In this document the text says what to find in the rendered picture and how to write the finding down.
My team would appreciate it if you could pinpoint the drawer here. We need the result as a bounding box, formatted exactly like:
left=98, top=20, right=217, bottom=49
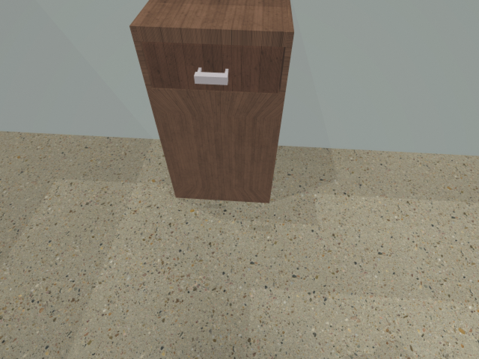
left=141, top=42, right=284, bottom=93

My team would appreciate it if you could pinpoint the cabinet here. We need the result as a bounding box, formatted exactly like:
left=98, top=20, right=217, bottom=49
left=129, top=0, right=294, bottom=203

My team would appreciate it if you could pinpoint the handle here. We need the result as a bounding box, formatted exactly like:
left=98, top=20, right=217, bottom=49
left=194, top=67, right=228, bottom=85

